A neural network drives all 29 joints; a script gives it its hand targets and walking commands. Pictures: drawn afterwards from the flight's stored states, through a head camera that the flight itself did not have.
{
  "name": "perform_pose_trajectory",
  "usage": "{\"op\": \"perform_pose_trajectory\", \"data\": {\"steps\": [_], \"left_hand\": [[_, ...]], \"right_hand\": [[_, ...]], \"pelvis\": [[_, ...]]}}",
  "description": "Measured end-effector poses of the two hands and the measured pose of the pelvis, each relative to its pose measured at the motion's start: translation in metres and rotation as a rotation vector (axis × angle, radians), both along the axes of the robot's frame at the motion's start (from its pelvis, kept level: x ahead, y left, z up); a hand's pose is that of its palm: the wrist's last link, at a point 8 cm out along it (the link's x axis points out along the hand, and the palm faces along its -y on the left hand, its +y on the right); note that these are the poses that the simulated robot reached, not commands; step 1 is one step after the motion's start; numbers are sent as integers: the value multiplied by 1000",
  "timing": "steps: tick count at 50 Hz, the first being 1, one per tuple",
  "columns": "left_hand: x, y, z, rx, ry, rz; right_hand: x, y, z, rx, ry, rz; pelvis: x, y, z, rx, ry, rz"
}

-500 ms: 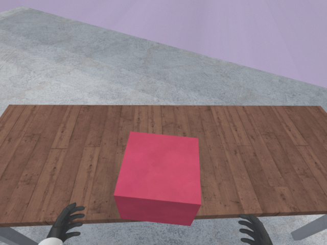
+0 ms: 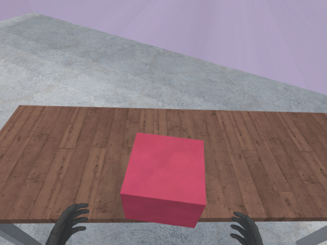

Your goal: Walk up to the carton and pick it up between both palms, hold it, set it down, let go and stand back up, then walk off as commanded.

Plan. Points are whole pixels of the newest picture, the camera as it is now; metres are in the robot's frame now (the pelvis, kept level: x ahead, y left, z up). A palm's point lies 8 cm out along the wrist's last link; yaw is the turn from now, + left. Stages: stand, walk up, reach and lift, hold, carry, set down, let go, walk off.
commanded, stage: reach and lift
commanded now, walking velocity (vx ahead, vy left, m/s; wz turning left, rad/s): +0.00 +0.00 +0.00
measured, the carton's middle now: (164, 179) +0.35 +0.02 -0.10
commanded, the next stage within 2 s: none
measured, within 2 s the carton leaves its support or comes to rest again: neither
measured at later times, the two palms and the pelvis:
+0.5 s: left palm (64, 225) +0.17 +0.25 -0.03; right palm (246, 239) +0.18 -0.17 -0.03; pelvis -0.01 +0.00 +0.00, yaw +1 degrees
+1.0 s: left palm (78, 182) +0.26 +0.24 +0.01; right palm (243, 200) +0.26 -0.17 +0.00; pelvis +0.00 +0.00 +0.00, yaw +1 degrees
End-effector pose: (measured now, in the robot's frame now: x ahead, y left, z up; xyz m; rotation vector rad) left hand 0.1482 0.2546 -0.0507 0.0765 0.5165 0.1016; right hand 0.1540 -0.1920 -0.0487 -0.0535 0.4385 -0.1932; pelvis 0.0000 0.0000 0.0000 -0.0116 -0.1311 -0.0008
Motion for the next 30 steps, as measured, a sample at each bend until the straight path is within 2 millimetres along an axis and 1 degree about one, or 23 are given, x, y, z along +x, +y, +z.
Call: {"op": "perform_pose_trajectory", "data": {"steps": [8, 18, 24, 30], "left_hand": [[1, -5, 6, -19, -88, -26], [11, -12, 16, -40, -192, -42], [24, -10, 21, -44, -204, -36], [44, -7, 31, -41, -222, -36]], "right_hand": [[5, 9, 9, 27, -73, -18], [12, 19, 19, 57, -141, -29], [24, 19, 20, 60, -136, -31], [44, 18, 26, 64, -149, -31]], "pelvis": [[-5, 2, -2, -3, -8, 11], [-10, 3, -4, -5, -16, 17], [-13, 4, -4, -5, -12, 14], [-14, 4, -4, -5, 1, 12]]}}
